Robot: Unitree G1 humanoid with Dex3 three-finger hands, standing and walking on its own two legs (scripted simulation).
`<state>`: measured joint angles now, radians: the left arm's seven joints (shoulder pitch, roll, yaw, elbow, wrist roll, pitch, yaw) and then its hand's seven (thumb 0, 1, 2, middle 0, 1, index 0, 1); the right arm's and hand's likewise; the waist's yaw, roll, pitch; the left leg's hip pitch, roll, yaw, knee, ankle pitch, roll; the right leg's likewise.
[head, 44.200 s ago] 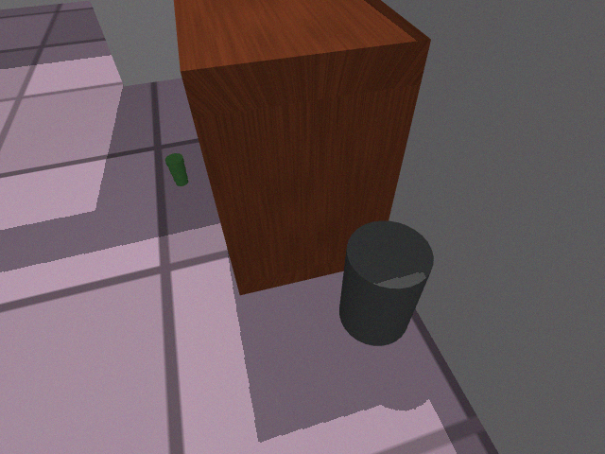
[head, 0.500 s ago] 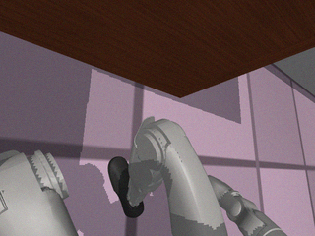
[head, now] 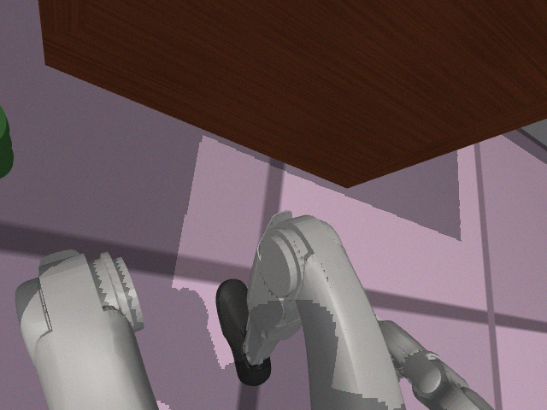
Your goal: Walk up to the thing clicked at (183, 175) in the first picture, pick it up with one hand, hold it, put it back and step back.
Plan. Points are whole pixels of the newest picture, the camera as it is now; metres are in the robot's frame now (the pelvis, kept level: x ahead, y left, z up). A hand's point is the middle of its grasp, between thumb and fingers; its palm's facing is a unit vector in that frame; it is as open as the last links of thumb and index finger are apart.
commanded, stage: rise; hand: left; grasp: from above
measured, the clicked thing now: out of the picture +0.48 +0.31 -0.23
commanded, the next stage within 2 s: home in 0.08 s
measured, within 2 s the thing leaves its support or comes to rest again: neither
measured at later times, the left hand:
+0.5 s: hand out of the picture +0.32 +0.43 -0.01, palm faces +0.37 -0.78 -0.50, open 17.2 cm
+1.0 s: hand out of the picture +0.24 +0.31 +0.19, palm faces +0.37 -0.83 -0.42, open 17.4 cm
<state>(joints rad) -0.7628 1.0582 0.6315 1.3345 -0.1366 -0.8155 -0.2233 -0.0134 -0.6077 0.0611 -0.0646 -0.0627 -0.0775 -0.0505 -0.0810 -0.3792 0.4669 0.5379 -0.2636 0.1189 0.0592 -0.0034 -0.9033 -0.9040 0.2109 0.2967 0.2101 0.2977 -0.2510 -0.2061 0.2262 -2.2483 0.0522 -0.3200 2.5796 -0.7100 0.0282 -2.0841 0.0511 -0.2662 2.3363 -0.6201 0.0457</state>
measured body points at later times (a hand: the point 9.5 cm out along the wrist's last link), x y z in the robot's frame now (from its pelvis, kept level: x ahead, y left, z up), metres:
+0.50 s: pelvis +0.01 -0.01 +0.07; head +0.21 +0.10 +0.46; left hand +0.29 +0.47 +0.02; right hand +0.20 -0.24 -0.04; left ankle +0.08 +0.12 -0.27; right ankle +0.14 -0.11 -0.27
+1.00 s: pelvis +0.06 -0.01 +0.30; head +0.18 +0.05 +0.73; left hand +0.21 +0.35 +0.22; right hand +0.30 -0.22 +0.21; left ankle +0.07 +0.12 -0.27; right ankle +0.13 -0.12 -0.27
